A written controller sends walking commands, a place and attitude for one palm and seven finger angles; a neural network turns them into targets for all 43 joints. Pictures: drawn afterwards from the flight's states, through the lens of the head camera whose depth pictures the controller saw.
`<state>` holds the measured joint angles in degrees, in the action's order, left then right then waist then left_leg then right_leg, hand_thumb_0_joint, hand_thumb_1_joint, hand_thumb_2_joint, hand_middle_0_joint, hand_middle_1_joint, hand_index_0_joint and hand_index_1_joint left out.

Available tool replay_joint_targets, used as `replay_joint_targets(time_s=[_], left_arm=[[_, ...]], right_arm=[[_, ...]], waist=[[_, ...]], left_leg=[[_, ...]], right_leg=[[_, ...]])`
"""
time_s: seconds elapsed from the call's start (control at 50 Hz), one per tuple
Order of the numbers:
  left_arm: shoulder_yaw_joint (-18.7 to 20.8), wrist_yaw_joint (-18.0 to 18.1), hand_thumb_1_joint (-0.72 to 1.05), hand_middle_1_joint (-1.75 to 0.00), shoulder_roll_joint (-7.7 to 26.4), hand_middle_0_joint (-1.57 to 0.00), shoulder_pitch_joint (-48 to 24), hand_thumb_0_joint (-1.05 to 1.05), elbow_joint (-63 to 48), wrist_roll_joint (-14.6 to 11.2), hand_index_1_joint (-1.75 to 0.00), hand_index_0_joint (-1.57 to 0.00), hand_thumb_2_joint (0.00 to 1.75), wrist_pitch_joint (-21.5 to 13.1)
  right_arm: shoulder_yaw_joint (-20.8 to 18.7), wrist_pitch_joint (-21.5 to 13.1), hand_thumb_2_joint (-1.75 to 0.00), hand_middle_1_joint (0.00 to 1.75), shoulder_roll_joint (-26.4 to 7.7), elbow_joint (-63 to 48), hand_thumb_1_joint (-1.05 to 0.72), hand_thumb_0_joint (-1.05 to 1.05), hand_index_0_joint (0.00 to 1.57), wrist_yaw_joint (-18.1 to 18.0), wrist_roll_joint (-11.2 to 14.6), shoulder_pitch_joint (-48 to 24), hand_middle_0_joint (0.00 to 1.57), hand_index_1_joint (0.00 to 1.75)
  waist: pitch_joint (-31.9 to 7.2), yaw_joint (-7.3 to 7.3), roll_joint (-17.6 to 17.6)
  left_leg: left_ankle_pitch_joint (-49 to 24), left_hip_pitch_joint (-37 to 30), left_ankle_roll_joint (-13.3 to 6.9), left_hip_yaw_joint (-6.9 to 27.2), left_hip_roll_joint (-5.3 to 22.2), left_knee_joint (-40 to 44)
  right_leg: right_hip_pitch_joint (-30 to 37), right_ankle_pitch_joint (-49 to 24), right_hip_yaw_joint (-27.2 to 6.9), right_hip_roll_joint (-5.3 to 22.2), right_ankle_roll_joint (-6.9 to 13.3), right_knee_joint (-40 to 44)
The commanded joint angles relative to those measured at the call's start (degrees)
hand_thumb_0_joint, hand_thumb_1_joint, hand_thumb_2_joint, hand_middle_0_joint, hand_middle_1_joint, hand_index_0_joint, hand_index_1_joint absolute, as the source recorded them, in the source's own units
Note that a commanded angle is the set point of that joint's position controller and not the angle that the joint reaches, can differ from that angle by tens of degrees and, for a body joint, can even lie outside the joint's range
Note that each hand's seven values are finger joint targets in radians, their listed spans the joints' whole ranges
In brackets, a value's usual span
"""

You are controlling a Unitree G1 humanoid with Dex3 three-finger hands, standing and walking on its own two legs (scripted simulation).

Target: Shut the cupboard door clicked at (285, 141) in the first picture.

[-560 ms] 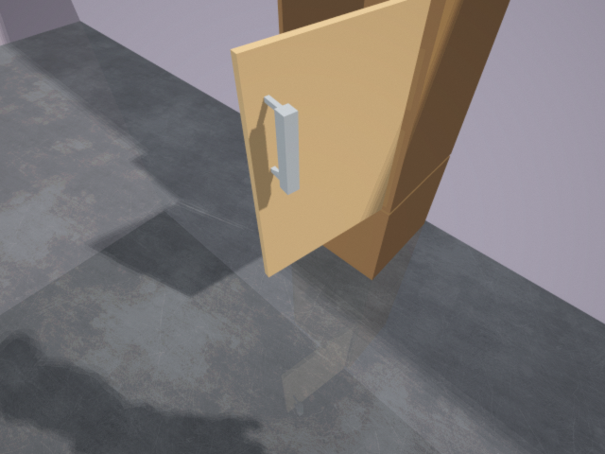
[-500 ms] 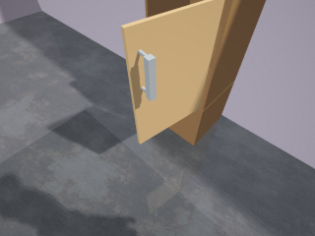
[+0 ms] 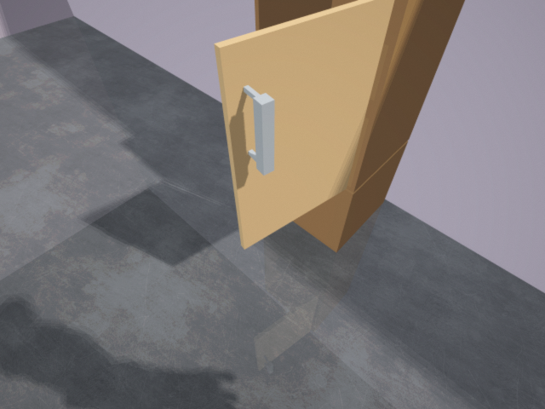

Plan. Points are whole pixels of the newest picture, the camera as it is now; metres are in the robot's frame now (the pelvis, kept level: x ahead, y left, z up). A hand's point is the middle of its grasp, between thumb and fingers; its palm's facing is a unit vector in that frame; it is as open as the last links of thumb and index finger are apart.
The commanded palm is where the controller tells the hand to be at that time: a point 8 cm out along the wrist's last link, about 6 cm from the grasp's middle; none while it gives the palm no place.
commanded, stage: look at it before walking up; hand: left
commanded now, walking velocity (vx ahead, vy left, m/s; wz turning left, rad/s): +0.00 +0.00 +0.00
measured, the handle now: (257, 131) +0.58 +0.07 +0.07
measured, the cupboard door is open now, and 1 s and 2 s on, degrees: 79 79 79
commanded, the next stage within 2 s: walk to a spot facing it in 0.28 s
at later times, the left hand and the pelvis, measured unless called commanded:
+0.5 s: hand out of the picture +0.08 +0.24 -0.16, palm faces -0.02 -0.95 -0.33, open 7.4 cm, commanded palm none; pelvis +0.00 +0.00 +0.00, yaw -1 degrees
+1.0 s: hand out of the picture +0.07 +0.15 -0.18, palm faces -0.20 -0.94 -0.28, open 7.3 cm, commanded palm none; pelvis -0.02 -0.04 -0.02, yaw -15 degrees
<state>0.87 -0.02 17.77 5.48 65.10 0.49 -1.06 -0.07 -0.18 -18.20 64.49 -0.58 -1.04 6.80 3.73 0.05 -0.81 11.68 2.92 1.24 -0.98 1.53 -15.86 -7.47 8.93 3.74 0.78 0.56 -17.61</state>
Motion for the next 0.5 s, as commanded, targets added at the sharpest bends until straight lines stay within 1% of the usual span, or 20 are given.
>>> replay_joint_targets(time_s=[0.0, 0.02, 0.06, 0.12, 0.14, 0.18, 0.22, 0.24, 0.3, 0.32, 0.34, 0.36, 0.38, 0.4, 0.44, 0.46, 0.48], left_arm=[[1.89, 0.91, 0.9, -0.3, 11.7, -0.2, -1.74, 0.0, -3.18, 0.12, -0.3, -0.2, 0.9, -1.19], [2.0, 0.94, 0.9, -0.3, 11.89, -0.2, -1.56, 0.0, -3.24, 0.15, -0.3, -0.2, 0.9, -1.27], [1.94, 0.91, 0.9, -0.3, 11.81, -0.2, -1.93, 0.0, -3.22, 0.14, -0.3, -0.2, 0.9, -1.2], [1.96, 0.93, 0.9, -0.3, 11.94, -0.2, -1.41, 0.0, -3.29, 0.13, -0.3, -0.2, 0.9, -1.26], [1.93, 0.92, 0.9, -0.3, 11.99, -0.2, -1.78, 0.0, -3.25, 0.14, -0.3, -0.2, 0.9, -1.28], [1.85, 0.89, 0.9, -0.3, 11.96, -0.2, -1.67, 0.0, -3.22, 0.09, -0.3, -0.2, 0.9, -1.28], [1.95, 0.92, 0.9, -0.3, 12.03, -0.2, -1.58, 0.0, -3.33, 0.15, -0.3, -0.2, 0.9, -1.32], [1.86, 0.9, 0.9, -0.3, 12.03, -0.2, -1.79, 0.0, -3.27, 0.12, -0.3, -0.2, 0.9, -1.3], [1.92, 0.95, 0.9, -0.3, 12.09, -0.2, -1.77, 0.0, -3.31, 0.06, -0.3, -0.2, 0.9, -1.41], [1.97, 0.97, 0.9, -0.3, 12.17, -0.2, -1.52, 0.0, -3.45, 0.08, -0.3, -0.2, 0.9, -1.41], [1.89, 0.94, 0.9, -0.3, 12.16, -0.2, -1.83, 0.0, -3.34, 0.06, -0.3, -0.2, 0.9, -1.36], [1.9, 0.94, 0.9, -0.3, 12.08, -0.2, -1.96, 0.0, -3.27, 0.1, -0.3, -0.2, 0.9, -1.34], [2.01, 0.88, 0.9, -0.3, 12.25, -0.2, -2.0, 0.0, -3.54, 0.09, -0.3, -0.2, 0.9, -1.24], [1.96, 0.89, 0.9, -0.3, 11.17, -0.2, -1.82, 0.0, -3.72, 0.1, -0.3, -0.2, 0.9, -0.86], [1.2, 1.21, 0.9, -0.3, 6.4, -0.2, 0.33, 0.0, -3.36, 0.05, -0.3, -0.2, 0.9, 0.43], [1.35, 1.24, 0.9, -0.3, 6.33, -0.2, 0.79, 0.0, -3.53, 0.06, -0.3, -0.2, 0.9, 0.93], [1.72, 1.18, 0.9, -0.3, 6.64, -0.2, 1.13, 0.0, -4.02, 0.14, -0.3, -0.2, 0.9, 1.36]], right_arm=[[-2.07, -1.13, -0.9, 0.3, -10.81, -2.81, -0.9, 0.0, 0.2, -0.54, 0.17, -1.08, 0.2, 0.3], [-2.1, -1.11, -0.9, 0.3, -11.01, -3.03, -0.9, 0.0, 0.2, -0.58, 0.25, -1.06, 0.2, 0.3], [-2.04, -1.17, -0.9, 0.3, -10.89, -2.74, -0.9, 0.0, 0.2, -0.53, 0.17, -1.04, 0.2, 0.3], [-2.08, -1.1, -0.9, 0.3, -10.98, -2.98, -0.9, 0.0, 0.2, -0.53, 0.24, -1.35, 0.2, 0.3], [-2.08, -1.11, -0.9, 0.3, -10.9, -2.79, -0.9, 0.0, 0.2, -0.5, 0.22, -1.03, 0.2, 0.3], [-2.08, -1.13, -0.9, 0.3, -11.01, -2.77, -0.9, 0.0, 0.2, -0.51, 0.15, -1.16, 0.2, 0.3], [-2.07, -1.12, -0.9, 0.3, -11.01, -3.01, -0.9, 0.0, 0.2, -0.54, 0.27, -1.13, 0.2, 0.3], [-2.1, -1.14, -0.9, 0.3, -10.88, -2.81, -0.9, 0.0, 0.2, -0.48, 0.22, -1.08, 0.2, 0.3], [-2.11, -1.16, -0.9, 0.3, -11.09, -2.9, -0.9, 0.0, 0.2, -0.54, 0.21, -1.06, 0.2, 0.3], [-2.13, -1.16, -0.9, 0.3, -11.17, -3.03, -0.9, 0.0, 0.2, -0.58, 0.27, -1.21, 0.2, 0.3], [-2.09, -1.13, -0.9, 0.3, -11.22, -2.88, -0.9, 0.0, 0.2, -0.58, 0.23, -1.14, 0.2, 0.3], [-2.12, -1.13, -0.9, 0.3, -10.98, -2.81, -0.9, 0.0, 0.2, -0.56, 0.16, -1.12, 0.2, 0.3], [-2.19, -1.12, -0.9, 0.3, -11.22, -2.86, -0.9, 0.0, 0.2, -0.64, 0.16, -1.1, 0.2, 0.3], [-2.03, -0.92, -0.9, 0.3, -9.96, -2.83, -0.9, 0.0, 0.2, -0.78, 0.07, -0.29, 0.2, 0.3], [-1.18, 0.06, -0.9, 0.3, -4.52, -2.21, -0.9, 0.0, 0.2, -1.08, -0.07, 2.89, 0.2, 0.3], [-1.23, 0.52, -0.9, 0.3, -4.24, -2.25, -0.9, 0.0, 0.2, -1.29, -0.01, 3.76, 0.2, 0.3], [-1.55, 0.76, -0.9, 0.3, -4.63, -2.75, -0.9, 0.0, 0.2, -1.46, -0.03, 4.08, 0.2, 0.3]], waist=[[-5.18, 0.32, 0.44], [-5.3, 0.23, 0.85], [-5.02, 0.29, 0.06], [-4.96, 0.11, 1.42], [-5.4, 0.34, 0.81], [-5.58, 0.27, 0.28], [-5.47, 0.2, 0.81], [-5.79, 0.3, 0.45], [-6.33, 0.34, 1.29], [-5.81, 0.19, 1.37], [-5.68, 0.39, 0.5], [-5.51, 0.35, 0.83], [-5.38, 0.36, 0.39], [-5.31, 0.54, 0.34], [-5.68, 0.84, 0.77], [-5.14, 0.84, 1.16], [-4.84, 0.76, 1.3]], left_leg=[[-11.1, 1.5, -1.94, 4.16, 5.83, 2.25], [-11.05, 1.25, -1.97, 4.09, 5.88, 2.14], [-11.01, 1.78, -1.89, 4.02, 5.86, 2.41], [-10.63, 1.39, -2.05, 4.06, 5.79, 2.18], [-10.52, 1.47, -1.95, 4.13, 5.73, 2.18], [-10.58, 1.44, -1.89, 4.02, 5.75, 2.21], [-10.68, 1.29, -1.98, 4.12, 5.78, 2.24], [-10.6, 1.35, -1.95, 4.03, 5.79, 2.26], [-11.9, 0.96, -1.88, 4.09, 5.87, 2.08], [-12.14, 0.75, -1.97, 4.13, 5.79, 1.97], [-11.42, 1.01, -1.87, 4.0, 5.86, 2.11], [-11.54, 1.25, -1.86, 4.02, 5.88, 2.26], [-11.71, 0.77, -1.8, 3.52, 6.03, 1.89], [-12.06, 0.67, -1.55, 2.79, 6.27, 0.97], [-11.97, 0.72, -0.78, 0.85, 6.42, -1.4], [-10.88, 1.33, -0.56, 0.02, 6.48, -2.42], [-9.89, 1.89, -0.54, -0.69, 6.54, -3.55]], right_leg=[[3.47, -10.63, -5.85, 7.1, 1.78, 1.9], [3.32, -10.62, -5.87, 6.96, 1.83, 1.98], [3.56, -10.41, -5.75, 7.18, 1.76, 1.9], [3.13, -10.15, -5.73, 7.05, 1.75, 2.19], [3.61, -10.18, -5.91, 7.19, 1.77, 2.18], [3.67, -10.37, -5.93, 7.15, 1.76, 2.1], [3.56, -10.33, -5.9, 7.06, 1.83, 2.22], [3.87, -10.23, -5.79, 7.23, 1.76, 2.19], [4.33, -12.36, -5.71, 7.3, 1.84, 1.9], [3.85, -12.52, -5.69, 7.21, 1.86, 1.92], [3.89, -11.71, -5.88, 7.26, 1.87, 2.11], [3.92, -11.84, -5.68, 7.2, 1.84, 1.98], [3.29, -12.58, -6.35, 7.04, 1.94, 1.77], [2.62, -13.98, -6.54, 7.03, 1.88, 0.92], [1.23, -16.01, -6.79, 7.03, 1.22, -1.24], [0.61, -16.44, -7.32, 6.86, 1.21, -2.2], [-0.2, -16.8, -8.06, 6.74, 1.42, -3.22]])
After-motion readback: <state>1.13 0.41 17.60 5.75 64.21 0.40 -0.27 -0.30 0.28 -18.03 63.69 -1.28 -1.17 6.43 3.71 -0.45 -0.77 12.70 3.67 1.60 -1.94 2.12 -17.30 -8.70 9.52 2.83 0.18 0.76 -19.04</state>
